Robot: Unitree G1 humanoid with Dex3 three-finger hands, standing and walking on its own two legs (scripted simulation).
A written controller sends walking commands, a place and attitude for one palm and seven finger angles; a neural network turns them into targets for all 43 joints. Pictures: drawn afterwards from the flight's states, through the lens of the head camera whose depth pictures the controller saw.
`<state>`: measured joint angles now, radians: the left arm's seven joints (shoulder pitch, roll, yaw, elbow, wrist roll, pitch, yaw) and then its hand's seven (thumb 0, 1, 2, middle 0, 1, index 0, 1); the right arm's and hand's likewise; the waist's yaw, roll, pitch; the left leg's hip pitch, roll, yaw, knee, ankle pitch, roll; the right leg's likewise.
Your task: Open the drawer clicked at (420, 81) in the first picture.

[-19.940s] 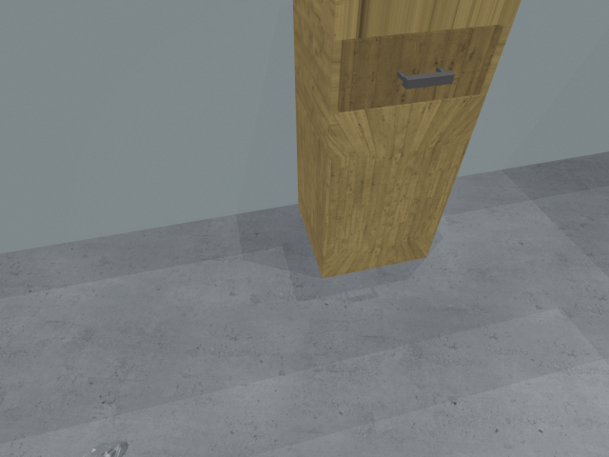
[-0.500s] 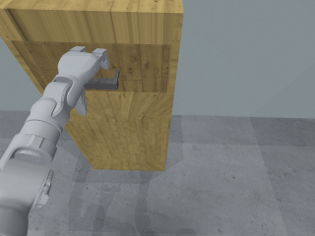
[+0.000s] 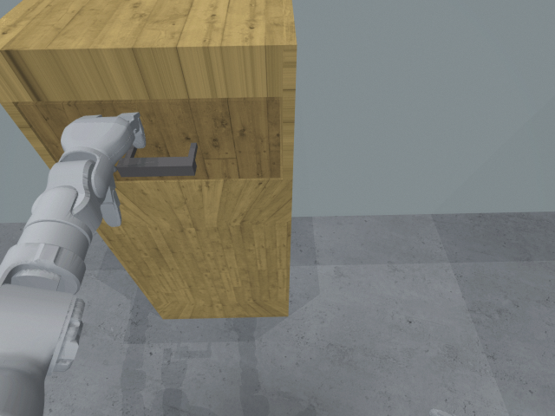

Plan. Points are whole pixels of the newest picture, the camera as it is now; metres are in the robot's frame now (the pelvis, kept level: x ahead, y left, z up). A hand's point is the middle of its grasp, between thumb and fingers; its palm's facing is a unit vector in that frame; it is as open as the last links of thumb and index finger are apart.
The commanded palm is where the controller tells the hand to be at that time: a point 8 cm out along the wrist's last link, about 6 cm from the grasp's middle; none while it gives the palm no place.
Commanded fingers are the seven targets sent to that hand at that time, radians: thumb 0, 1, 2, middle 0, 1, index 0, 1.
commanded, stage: move the hooked fingers above the handle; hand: left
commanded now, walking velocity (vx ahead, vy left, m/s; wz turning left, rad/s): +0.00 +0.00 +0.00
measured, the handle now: (160, 157) +0.52 +0.20 +0.08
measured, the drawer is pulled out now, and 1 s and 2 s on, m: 0.00 0.00 0.00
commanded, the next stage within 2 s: lower the fingers behind the handle in 0.94 s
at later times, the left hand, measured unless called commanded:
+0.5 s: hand (151, 137) +0.48 +0.19 +0.15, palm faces +0.03 +0.00 -1.00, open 13.3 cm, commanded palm +0.45 +0.23 +0.19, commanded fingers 0.00 -0.50 0.30 -0.30 -1.20 -0.30 -1.20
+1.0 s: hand (165, 134) +0.49 +0.17 +0.15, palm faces +0.16 -0.05 -0.99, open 13.3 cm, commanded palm +0.46 +0.23 +0.19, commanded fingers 0.00 -0.50 0.30 -0.30 -1.20 -0.30 -1.20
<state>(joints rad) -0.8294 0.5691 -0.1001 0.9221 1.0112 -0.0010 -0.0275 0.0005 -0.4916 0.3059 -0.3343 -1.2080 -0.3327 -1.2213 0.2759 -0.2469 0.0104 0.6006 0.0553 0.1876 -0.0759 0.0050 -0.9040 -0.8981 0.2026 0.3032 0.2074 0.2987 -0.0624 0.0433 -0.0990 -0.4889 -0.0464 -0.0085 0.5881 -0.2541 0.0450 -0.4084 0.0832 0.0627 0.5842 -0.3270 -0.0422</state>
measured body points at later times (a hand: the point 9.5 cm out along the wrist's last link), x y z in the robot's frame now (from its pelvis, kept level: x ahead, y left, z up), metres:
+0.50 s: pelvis +0.00 +0.01 +0.00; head +0.02 -0.02 +0.45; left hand +0.47 +0.19 +0.21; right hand +0.07 -0.23 -0.14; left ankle +0.02 +0.09 -0.73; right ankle -0.03 -0.10 -0.73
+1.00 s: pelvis +0.00 +0.01 +0.00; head +0.04 -0.01 +0.44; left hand +0.48 +0.17 +0.20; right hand +0.07 -0.26 -0.14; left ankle +0.02 +0.09 -0.73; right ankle -0.03 -0.10 -0.73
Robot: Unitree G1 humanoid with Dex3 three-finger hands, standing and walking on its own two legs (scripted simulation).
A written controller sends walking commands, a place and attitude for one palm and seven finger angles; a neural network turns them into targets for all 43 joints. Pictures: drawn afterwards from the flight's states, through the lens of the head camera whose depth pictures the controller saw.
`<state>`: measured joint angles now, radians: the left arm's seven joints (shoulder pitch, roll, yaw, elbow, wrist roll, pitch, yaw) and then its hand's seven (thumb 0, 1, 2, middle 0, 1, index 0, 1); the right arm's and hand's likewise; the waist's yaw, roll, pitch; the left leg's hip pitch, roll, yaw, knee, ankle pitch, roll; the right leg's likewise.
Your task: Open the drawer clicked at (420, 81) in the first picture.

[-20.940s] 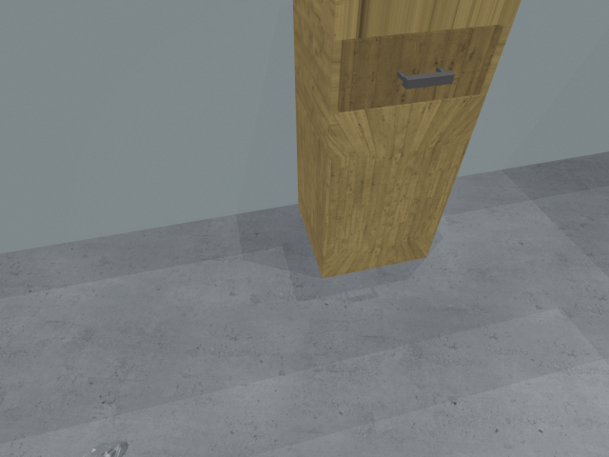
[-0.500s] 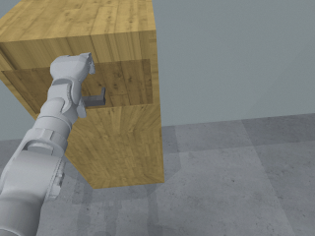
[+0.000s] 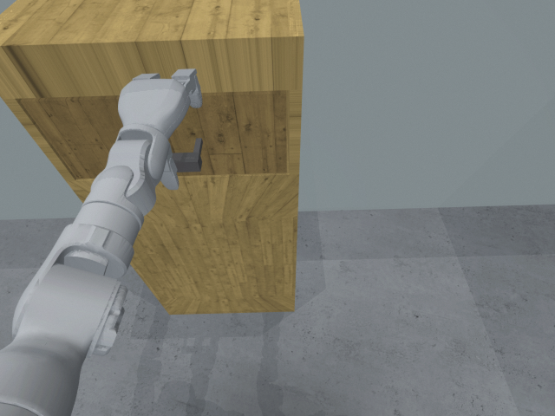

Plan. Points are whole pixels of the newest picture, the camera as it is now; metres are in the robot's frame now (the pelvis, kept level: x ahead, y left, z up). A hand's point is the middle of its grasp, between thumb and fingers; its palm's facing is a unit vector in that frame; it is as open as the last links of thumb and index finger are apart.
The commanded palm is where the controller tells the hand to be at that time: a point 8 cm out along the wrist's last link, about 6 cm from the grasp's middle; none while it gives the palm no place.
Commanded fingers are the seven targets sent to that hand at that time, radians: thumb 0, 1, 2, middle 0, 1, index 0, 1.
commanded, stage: lower the fingers behind the handle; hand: left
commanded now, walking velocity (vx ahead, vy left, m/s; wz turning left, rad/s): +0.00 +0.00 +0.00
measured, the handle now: (165, 153) +0.52 +0.19 +0.08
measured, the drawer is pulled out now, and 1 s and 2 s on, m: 0.00 0.00 0.00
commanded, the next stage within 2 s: lift the fingers back up to retry in 1.64 s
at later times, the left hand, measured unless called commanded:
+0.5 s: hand (129, 175) +0.46 +0.23 +0.09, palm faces -0.06 +0.00 -1.00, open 14.2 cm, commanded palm +0.47 +0.23 +0.16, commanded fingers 0.00 -0.50 0.30 -0.30 -1.20 -0.30 -1.20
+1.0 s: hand (146, 168) +0.48 +0.21 +0.09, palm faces -0.05 +0.01 -1.00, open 13.7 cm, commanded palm +0.46 +0.22 +0.13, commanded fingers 0.00 -0.50 0.30 -0.30 -1.20 -0.30 -1.20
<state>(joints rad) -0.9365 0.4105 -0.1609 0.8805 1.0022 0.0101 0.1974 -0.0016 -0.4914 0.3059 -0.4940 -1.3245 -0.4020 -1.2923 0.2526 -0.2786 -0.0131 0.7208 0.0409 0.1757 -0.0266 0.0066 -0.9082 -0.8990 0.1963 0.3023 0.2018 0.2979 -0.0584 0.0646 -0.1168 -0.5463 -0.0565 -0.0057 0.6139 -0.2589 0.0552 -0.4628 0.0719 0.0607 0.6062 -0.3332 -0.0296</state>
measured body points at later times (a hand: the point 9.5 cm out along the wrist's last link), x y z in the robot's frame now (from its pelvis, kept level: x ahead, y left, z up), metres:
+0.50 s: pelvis +0.00 -0.01 -0.01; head +0.07 +0.00 +0.44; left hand +0.46 +0.23 +0.15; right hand +0.02 -0.31 -0.12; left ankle +0.02 +0.08 -0.72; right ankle -0.03 -0.11 -0.72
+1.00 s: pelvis -0.01 +0.01 -0.01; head +0.04 +0.00 +0.44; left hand +0.47 +0.21 +0.15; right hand +0.06 -0.25 -0.14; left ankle +0.02 +0.08 -0.72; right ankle -0.03 -0.11 -0.72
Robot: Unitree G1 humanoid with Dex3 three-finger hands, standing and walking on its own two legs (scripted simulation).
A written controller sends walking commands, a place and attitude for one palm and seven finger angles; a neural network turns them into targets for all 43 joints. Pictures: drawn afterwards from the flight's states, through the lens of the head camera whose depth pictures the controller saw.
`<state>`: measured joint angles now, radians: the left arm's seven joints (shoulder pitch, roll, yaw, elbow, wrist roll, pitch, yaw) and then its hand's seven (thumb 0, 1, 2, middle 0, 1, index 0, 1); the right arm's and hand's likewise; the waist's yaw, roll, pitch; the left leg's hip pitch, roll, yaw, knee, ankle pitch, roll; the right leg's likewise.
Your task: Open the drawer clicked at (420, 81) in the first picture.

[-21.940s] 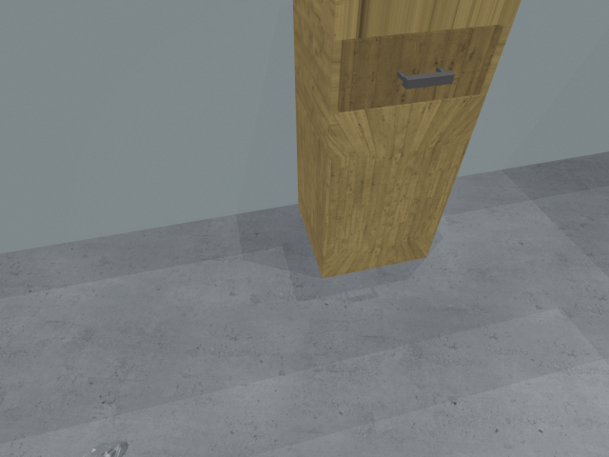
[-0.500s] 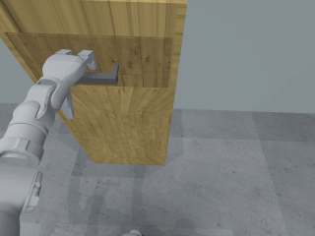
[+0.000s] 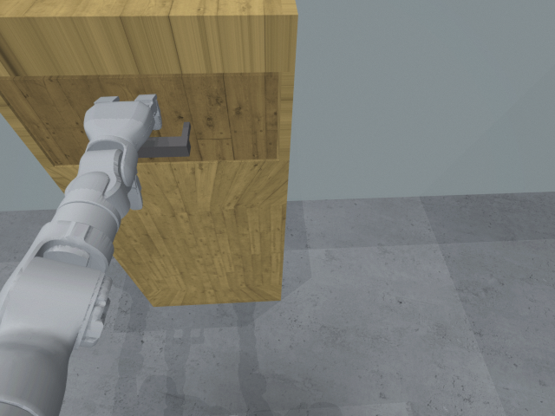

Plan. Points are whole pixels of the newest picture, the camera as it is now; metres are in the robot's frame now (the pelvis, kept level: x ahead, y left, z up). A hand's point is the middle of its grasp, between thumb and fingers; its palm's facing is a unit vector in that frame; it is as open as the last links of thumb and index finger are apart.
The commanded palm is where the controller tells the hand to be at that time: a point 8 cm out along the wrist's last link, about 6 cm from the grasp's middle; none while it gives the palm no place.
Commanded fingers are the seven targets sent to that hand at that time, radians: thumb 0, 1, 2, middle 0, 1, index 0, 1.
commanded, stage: lower the fingers behind the handle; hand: left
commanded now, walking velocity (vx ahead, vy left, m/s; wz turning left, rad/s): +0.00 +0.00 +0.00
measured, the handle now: (151, 138) +0.54 +0.19 +0.09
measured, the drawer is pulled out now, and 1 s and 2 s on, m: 0.00 0.00 0.00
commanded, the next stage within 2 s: lift the fingers back up to retry in 0.64 s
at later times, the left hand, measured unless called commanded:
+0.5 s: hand (133, 151) +0.50 +0.21 +0.10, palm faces +0.03 -0.01 -1.00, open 13.6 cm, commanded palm +0.48 +0.21 +0.12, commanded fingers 0.00 -0.50 0.30 -0.30 -1.20 -0.30 -1.20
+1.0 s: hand (131, 151) +0.50 +0.21 +0.10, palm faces +0.01 -0.01 -1.00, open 13.5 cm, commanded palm +0.48 +0.21 +0.16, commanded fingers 0.00 -0.50 0.30 -0.30 -1.20 -0.30 -1.20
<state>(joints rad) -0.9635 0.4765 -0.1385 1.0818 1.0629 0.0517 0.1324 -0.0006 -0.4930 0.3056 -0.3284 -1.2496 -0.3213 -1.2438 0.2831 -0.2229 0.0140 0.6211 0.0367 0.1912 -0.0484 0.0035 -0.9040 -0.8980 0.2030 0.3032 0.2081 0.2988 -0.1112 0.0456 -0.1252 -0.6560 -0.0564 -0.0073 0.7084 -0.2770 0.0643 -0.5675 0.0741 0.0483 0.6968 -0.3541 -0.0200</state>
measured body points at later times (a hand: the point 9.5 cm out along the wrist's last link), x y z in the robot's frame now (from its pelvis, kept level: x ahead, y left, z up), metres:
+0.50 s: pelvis -0.01 +0.00 -0.01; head +0.05 +0.00 +0.44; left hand +0.49 +0.20 +0.15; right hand +0.00 -0.27 -0.13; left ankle +0.03 +0.08 -0.71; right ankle -0.01 -0.11 -0.71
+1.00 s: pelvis +0.00 +0.01 -0.01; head +0.06 +0.01 +0.44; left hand +0.49 +0.21 +0.15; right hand +0.02 -0.27 -0.13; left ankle +0.03 +0.08 -0.71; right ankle -0.01 -0.11 -0.71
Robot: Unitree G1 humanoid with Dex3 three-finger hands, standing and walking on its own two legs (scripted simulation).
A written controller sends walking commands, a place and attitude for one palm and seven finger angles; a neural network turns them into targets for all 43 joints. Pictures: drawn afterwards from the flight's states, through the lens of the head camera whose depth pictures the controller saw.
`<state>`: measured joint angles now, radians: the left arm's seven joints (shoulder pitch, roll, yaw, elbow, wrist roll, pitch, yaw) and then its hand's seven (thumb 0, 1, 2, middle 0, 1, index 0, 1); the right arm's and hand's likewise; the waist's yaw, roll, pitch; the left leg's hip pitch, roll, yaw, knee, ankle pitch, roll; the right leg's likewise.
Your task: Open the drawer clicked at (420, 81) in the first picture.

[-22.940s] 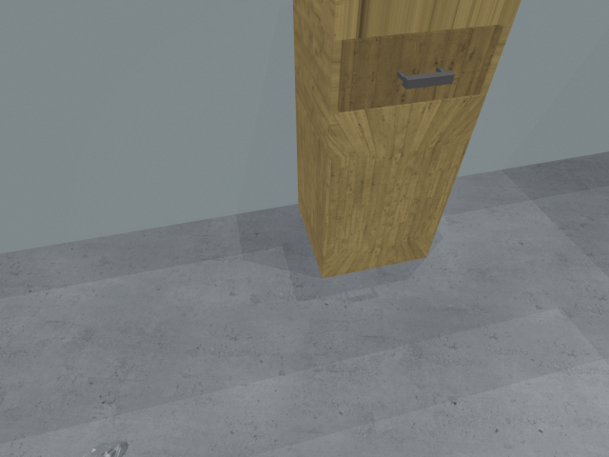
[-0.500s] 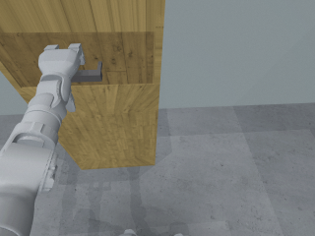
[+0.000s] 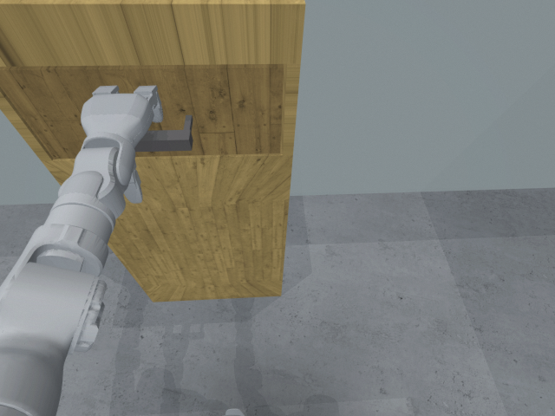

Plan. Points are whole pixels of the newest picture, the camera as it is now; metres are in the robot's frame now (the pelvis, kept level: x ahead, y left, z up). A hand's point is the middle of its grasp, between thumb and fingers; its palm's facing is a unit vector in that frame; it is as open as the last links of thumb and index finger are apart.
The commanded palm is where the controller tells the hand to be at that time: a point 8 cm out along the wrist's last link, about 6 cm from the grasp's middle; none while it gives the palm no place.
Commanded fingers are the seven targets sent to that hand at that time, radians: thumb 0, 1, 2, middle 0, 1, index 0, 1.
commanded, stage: lift the fingers back up to retry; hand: left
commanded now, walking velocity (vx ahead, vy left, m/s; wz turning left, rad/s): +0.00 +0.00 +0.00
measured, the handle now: (152, 131) +0.54 +0.18 +0.10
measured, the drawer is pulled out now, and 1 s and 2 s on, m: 0.00 0.00 0.00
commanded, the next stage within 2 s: re-aim the fingers above the handle in 0.52 s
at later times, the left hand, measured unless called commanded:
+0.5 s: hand (122, 119) +0.50 +0.20 +0.15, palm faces +0.00 -0.03 -1.00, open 13.5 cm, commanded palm +0.48 +0.21 +0.21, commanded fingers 0.00 -0.50 0.30 -0.30 -1.20 -0.30 -1.20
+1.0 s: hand (135, 119) +0.50 +0.18 +0.15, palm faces +0.03 -0.03 -1.00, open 13.7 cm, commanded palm +0.47 +0.20 +0.21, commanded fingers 0.00 -0.50 0.30 -0.30 -1.20 -0.30 -1.20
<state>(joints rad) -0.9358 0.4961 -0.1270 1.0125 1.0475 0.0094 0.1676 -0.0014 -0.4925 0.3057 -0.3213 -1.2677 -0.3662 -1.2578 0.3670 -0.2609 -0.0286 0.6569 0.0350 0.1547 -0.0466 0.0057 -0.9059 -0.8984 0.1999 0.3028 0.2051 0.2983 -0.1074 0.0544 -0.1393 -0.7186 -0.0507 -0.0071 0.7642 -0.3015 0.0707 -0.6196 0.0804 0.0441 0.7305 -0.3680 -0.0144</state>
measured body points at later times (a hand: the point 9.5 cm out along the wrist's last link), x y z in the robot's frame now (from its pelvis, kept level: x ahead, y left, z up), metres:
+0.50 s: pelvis +0.03 -0.01 +0.02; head +0.07 -0.03 +0.46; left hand +0.49 +0.20 +0.21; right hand +0.11 -0.27 -0.12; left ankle +0.03 +0.07 -0.71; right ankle -0.01 -0.12 -0.71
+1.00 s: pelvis +0.03 -0.02 +0.02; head +0.07 -0.05 +0.47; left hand +0.49 +0.18 +0.21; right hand +0.11 -0.29 -0.12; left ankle +0.03 +0.07 -0.71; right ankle -0.01 -0.12 -0.71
